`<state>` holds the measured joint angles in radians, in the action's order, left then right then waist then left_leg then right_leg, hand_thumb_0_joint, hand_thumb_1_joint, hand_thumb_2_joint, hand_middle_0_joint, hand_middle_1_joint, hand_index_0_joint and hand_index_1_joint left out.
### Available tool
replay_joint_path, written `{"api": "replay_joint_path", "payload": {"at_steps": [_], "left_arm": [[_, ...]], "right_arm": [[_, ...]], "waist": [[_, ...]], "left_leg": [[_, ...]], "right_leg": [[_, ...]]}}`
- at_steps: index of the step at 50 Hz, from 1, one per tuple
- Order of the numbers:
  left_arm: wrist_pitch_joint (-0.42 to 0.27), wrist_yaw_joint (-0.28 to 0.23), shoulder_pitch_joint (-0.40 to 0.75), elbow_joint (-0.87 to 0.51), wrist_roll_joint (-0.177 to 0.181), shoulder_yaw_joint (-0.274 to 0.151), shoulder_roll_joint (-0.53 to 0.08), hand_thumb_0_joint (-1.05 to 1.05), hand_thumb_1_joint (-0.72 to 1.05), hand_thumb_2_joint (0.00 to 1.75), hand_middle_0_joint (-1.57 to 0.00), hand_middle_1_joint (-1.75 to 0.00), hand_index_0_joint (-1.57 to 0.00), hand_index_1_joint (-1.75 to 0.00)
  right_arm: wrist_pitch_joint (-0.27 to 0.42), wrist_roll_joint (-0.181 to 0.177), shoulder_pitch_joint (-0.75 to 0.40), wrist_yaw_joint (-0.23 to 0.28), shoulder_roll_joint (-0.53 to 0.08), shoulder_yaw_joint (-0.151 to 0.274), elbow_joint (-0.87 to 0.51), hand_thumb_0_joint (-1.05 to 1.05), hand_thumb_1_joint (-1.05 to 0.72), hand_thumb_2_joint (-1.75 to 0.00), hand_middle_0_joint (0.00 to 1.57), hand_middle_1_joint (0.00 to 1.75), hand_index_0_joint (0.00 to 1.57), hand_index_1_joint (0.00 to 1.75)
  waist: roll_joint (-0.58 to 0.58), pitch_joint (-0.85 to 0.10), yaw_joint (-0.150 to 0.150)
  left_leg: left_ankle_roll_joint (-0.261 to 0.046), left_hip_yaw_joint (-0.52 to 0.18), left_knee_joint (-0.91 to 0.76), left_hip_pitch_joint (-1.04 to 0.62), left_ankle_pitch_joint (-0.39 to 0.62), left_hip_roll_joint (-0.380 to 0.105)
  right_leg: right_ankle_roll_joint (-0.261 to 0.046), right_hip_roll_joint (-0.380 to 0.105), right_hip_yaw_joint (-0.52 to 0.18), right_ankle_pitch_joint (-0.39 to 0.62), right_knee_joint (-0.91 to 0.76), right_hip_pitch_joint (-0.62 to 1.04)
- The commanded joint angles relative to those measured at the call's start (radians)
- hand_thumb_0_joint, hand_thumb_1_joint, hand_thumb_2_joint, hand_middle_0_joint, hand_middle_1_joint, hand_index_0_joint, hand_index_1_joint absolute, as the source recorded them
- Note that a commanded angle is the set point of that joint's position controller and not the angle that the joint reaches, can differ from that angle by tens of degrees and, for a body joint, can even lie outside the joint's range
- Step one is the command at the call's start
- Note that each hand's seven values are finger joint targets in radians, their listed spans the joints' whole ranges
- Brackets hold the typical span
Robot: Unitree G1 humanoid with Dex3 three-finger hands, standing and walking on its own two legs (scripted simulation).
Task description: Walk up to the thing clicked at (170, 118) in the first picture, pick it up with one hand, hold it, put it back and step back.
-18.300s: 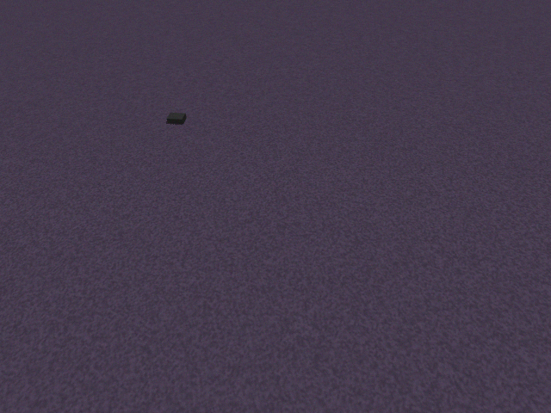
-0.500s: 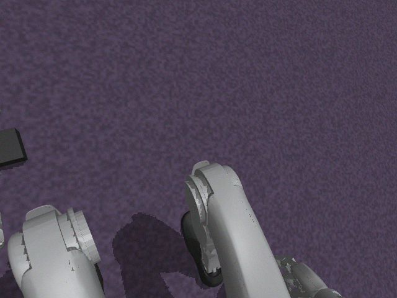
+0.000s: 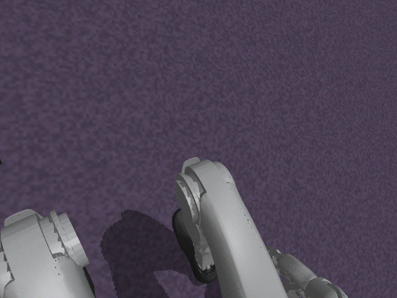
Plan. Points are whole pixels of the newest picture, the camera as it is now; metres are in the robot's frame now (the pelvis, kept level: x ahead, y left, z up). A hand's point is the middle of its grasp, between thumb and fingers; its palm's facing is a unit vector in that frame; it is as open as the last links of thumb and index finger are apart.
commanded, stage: rest palm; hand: left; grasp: from above
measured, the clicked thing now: out of the picture +0.44 +0.33 -0.28
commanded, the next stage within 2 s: close in 0.78 s
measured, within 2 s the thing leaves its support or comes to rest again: neither
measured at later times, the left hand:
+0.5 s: hand out of the picture +0.43 +0.32 -0.24, palm faces -0.42 -0.12 -0.90, open 14.2 cm
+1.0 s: hand out of the picture +0.42 +0.32 -0.25, palm faces -0.42 -0.12 -0.90, open 13.6 cm
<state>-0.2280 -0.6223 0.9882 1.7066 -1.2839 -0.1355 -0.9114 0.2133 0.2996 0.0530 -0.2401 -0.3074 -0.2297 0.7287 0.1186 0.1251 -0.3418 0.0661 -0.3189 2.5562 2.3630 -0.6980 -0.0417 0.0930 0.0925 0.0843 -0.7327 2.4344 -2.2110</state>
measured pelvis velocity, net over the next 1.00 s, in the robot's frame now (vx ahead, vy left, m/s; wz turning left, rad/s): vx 0.00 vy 0.01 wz -0.04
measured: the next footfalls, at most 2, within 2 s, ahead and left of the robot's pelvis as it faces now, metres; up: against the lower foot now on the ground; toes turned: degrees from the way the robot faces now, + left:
none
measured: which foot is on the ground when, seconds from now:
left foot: down 0.00-1.00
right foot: down 0.00-1.00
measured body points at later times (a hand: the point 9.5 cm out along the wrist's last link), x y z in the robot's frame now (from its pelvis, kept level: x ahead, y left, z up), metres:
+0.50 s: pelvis +0.00 +0.01 +0.00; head +0.25 +0.13 +0.34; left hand +0.44 +0.32 -0.19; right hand +0.07 -0.25 -0.06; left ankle +0.06 +0.15 -0.26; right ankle +0.10 -0.14 -0.26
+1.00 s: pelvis +0.00 +0.01 +0.00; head +0.25 +0.14 +0.34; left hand +0.44 +0.32 -0.20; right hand +0.08 -0.24 -0.06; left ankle +0.06 +0.15 -0.26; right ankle +0.10 -0.14 -0.26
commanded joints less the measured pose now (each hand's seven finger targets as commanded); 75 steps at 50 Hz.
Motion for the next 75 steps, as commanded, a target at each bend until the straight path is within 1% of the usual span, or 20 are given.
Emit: {"api": "replay_joint_path", "payload": {"at_steps": [1, 2, 3, 5, 7, 8, 9, 12, 13, 14, 15, 21, 24, 30, 34, 42, 53, 63, 74, 75], "left_arm": [[-0.007, -0.034, 0.259, -0.095, 0.012, 0.023, -0.189, 0.00, -0.50, 0.95, -0.13, -0.88, -0.11, -0.89], [-0.009, -0.037, 0.249, -0.081, 0.019, -0.002, -0.226, 0.00, -0.50, 0.95, -0.11, -0.91, -0.10, -0.92], [-0.012, -0.032, 0.261, -0.093, 0.021, 0.023, -0.206, 0.00, -0.50, 0.95, -0.12, -0.90, -0.10, -0.91], [-0.020, -0.036, 0.261, -0.093, 0.019, 0.007, -0.235, 0.00, -0.50, 0.95, -0.12, -0.91, -0.10, -0.92], [-0.021, -0.033, 0.250, -0.080, 0.010, 0.025, -0.212, 0.00, -0.49, 0.94, -0.12, -0.92, -0.11, -0.93], [-0.026, -0.044, 0.247, -0.081, 0.010, 0.004, -0.236, 0.00, -0.50, 0.96, -0.12, -0.91, -0.10, -0.93], [-0.029, -0.043, 0.266, -0.094, 0.010, 0.041, -0.206, 0.00, -0.50, 0.95, -0.11, -0.91, -0.10, -0.93], [-0.028, -0.062, 0.243, -0.071, 0.002, 0.017, -0.233, 0.00, -0.52, 0.97, -0.09, -0.94, -0.08, -0.95], [-0.031, -0.060, 0.272, -0.097, 0.008, 0.053, -0.189, 0.00, -0.53, 0.97, -0.08, -0.94, -0.07, -0.95], [-0.028, -0.072, 0.241, -0.073, 0.001, 0.021, -0.235, 0.00, -0.54, 0.98, -0.08, -0.95, -0.07, -0.96], [-0.024, -0.073, 0.251, -0.076, 0.002, 0.050, -0.212, 0.00, -0.53, 0.98, -0.09, -0.94, -0.07, -0.95], [-0.001, -0.107, 0.250, -0.060, 0.003, 0.042, -0.221, 0.00, -0.53, 0.97, -0.08, -0.95, -0.07, -0.96], [0.014, -0.097, 0.245, -0.042, 0.017, 0.069, -0.196, 0.00, -0.53, 0.97, -0.08, -0.95, -0.07, -0.96], [0.017, -0.064, 0.225, -0.013, 0.040, 0.054, -0.207, 0.00, -0.50, 0.95, -0.10, -0.96, -0.10, -0.96], [-0.012, -0.055, 0.273, -0.091, 0.053, 0.074, -0.216, 0.00, -0.50, 0.94, -0.10, -0.95, -0.09, -0.95], [-0.029, -0.095, 0.228, -0.076, 0.028, 0.070, -0.215, 0.00, -0.47, 0.93, -0.12, -0.94, -0.11, -0.94], [0.033, -0.088, 0.235, -0.029, 0.045, 0.084, -0.199, 0.00, -0.25, 0.76, -0.25, -0.88, -0.27, -0.85], [0.006, -0.043, 0.232, -0.041, 0.062, 0.110, -0.195, 0.00, -0.09, 0.63, -0.37, -0.78, -0.40, -0.75], [-0.002, -0.081, 0.229, -0.077, 0.046, 0.067, -0.237, 0.00, 0.08, 0.52, -0.52, -0.63, -0.54, -0.60], [0.004, -0.075, 0.217, -0.045, 0.049, 0.085, -0.214, 0.00, 0.11, 0.50, -0.53, -0.62, -0.56, -0.59]], "right_arm": [[0.005, 0.003, 0.185, -0.004, -0.312, 0.083, 0.000, 0.00, -0.90, -0.90, 0.20, 0.30, 0.20, 0.30], [0.004, 0.003, 0.177, -0.002, -0.316, 0.085, 0.016, 0.00, -0.90, -0.90, 0.20, 0.30, 0.20, 0.30], [0.009, -0.002, 0.170, -0.002, -0.324, 0.087, 0.003, 0.00, -0.90, -0.90, 0.20, 0.30, 0.20, 0.30], [0.006, 0.001, 0.177, -0.002, -0.329, 0.086, 0.014, 0.00, -0.90, -0.90, 0.20, 0.30, 0.20, 0.30], [0.008, 0.002, 0.172, -0.008, -0.322, 0.082, 0.012, 0.00, -0.90, -0.90, 0.20, 0.30, 0.20, 0.30], [0.003, 0.008, 0.175, -0.007, -0.317, 0.070, 0.016, 0.00, -0.90, -0.90, 0.20, 0.30, 0.20, 0.30], [0.007, 0.000, 0.150, -0.005, -0.326, 0.079, 0.004, 0.00, -0.90, -0.90, 0.20, 0.30, 0.20, 0.30], [0.006, 0.010, 0.169, -0.009, -0.327, 0.065, 0.016, 0.00, -0.90, -0.90, 0.20, 0.30, 0.20, 0.30], [0.012, 0.008, 0.164, -0.013, -0.328, 0.070, 0.006, 0.00, -0.90, -0.90, 0.20, 0.30, 0.20, 0.30], [0.009, 0.011, 0.155, -0.009, -0.336, 0.072, 0.018, 0.00, -0.90, -0.90, 0.20, 0.30, 0.20, 0.30], [0.016, 0.008, 0.143, -0.014, -0.334, 0.065, 0.006, 0.00, -0.90, -0.90, 0.20, 0.30, 0.20, 0.30], [0.031, 0.015, 0.130, -0.020, -0.344, 0.056, 0.008, 0.00, -0.90, -0.90, 0.20, 0.30, 0.20, 0.30], [0.045, 0.012, 0.131, -0.026, -0.349, 0.059, 0.001, 0.00, -0.90, -0.90, 0.20, 0.30, 0.20, 0.30], [0.057, 0.009, 0.153, -0.028, -0.339, 0.045, -0.001, 0.00, -0.90, -0.91, 0.20, 0.30, 0.20, 0.30], [0.068, 0.002, 0.138, -0.029, -0.359, 0.046, 0.001, 0.00, -0.91, -0.91, 0.20, 0.30, 0.20, 0.30], [0.063, 0.015, 0.126, -0.033, -0.359, 0.032, 0.004, 0.00, -0.90, -0.91, 0.20, 0.30, 0.20, 0.30], [0.079, 0.005, 0.141, -0.036, -0.347, 0.032, 0.012, 0.00, -0.90, -0.90, 0.20, 0.30, 0.20, 0.30], [0.080, 0.000, 0.126, -0.032, -0.349, 0.012, -0.018, 0.00, -0.90, -0.90, 0.20, 0.30, 0.20, 0.30], [0.076, 0.006, 0.145, -0.026, -0.369, 0.029, -0.006, 0.00, -0.90, -0.90, 0.20, 0.30, 0.20, 0.30], [0.077, 0.004, 0.144, -0.027, -0.345, 0.011, -0.008, 0.00, -0.90, -0.90, 0.20, 0.30, 0.20, 0.30]], "waist": [[-0.476, -0.628, -0.048], [-0.458, -0.633, -0.041], [-0.449, -0.623, -0.043], [-0.472, -0.628, -0.044], [-0.482, -0.606, -0.045], [-0.468, -0.625, -0.039], [-0.473, -0.618, -0.042], [-0.471, -0.632, -0.045], [-0.481, -0.620, -0.051], [-0.494, -0.635, -0.039], [-0.485, -0.613, -0.045], [-0.484, -0.583, -0.046], [-0.466, -0.550, -0.061], [-0.460, -0.555, -0.065], [-0.477, -0.565, -0.062], [-0.498, -0.564, -0.059], [-0.461, -0.539, -0.077], [-0.481, -0.525, -0.075], [-0.469, -0.526, -0.074], [-0.460, -0.510, -0.074]], "left_leg": [[-0.069, 0.179, -0.228, -0.509, 0.186, -0.015], [-0.072, 0.174, -0.223, -0.496, 0.178, -0.020], [-0.071, 0.174, -0.221, -0.495, 0.174, -0.015], [-0.067, 0.168, -0.227, -0.508, 0.179, -0.020], [-0.065, 0.169, -0.220, -0.514, 0.181, -0.018], [-0.066, 0.164, -0.227, -0.515, 0.189, -0.021], [-0.065, 0.168, -0.226, -0.512, 0.169, -0.018], [-0.065, 0.164, -0.222, -0.515, 0.201, -0.021], [-0.062, 0.165, -0.225, -0.528, 0.200, -0.018], [-0.061, 0.161, -0.233, -0.543, 0.208, -0.025], [-0.061, 0.162, -0.216, -0.526, 0.203, -0.022], [-0.059, 0.161, -0.230, -0.511, 0.172, -0.025], [-0.059, 0.158, -0.233, -0.496, 0.143, -0.024], [-0.061, 0.150, -0.229, -0.502, 0.159, -0.026], [-0.053, 0.138, -0.225, -0.525, 0.181, -0.028], [-0.046, 0.138, -0.230, -0.548, 0.208, -0.033], [-0.053, 0.136, -0.232, -0.507, 0.164, -0.036], [-0.048, 0.131, -0.243, -0.525, 0.169, -0.034], [-0.050, 0.137, -0.246, -0.518, 0.158, -0.035], [-0.051, 0.141, -0.238, -0.503, 0.150, -0.034]], "right_leg": [[-0.094, 0.015, 0.179, 0.311, -0.233, 0.300], [-0.092, 0.018, 0.178, 0.308, -0.237, 0.307], [-0.091, 0.013, 0.182, 0.298, -0.236, 0.292], [-0.093, 0.016, 0.187, 0.300, -0.234, 0.301], [-0.094, 0.014, 0.189, 0.302, -0.218, 0.286], [-0.093, 0.020, 0.191, 0.310, -0.231, 0.309], [-0.094, 0.018, 0.187, 0.295, -0.230, 0.292], [-0.092, 0.022, 0.190, 0.330, -0.229, 0.323], [-0.092, 0.019, 0.196, 0.323, -0.222, 0.303], [-0.094, 0.026, 0.196, 0.330, -0.230, 0.318], [-0.092, 0.021, 0.198, 0.325, -0.218, 0.298], [-0.093, 0.027, 0.197, 0.298, -0.232, 0.298], [-0.091, 0.028, 0.197, 0.271, -0.240, 0.279], [-0.089, 0.028, 0.201, 0.292, -0.232, 0.296], [-0.088, 0.021, 0.208, 0.309, -0.217, 0.297], [-0.090, 0.032, 0.217, 0.334, -0.218, 0.325], [-0.086, 0.030, 0.209, 0.300, -0.246, 0.304], [-0.090, 0.028, 0.217, 0.302, -0.232, 0.309], [-0.088, 0.032, 0.212, 0.292, -0.260, 0.319], [-0.086, 0.028, 0.209, 0.290, -0.259, 0.317]]}}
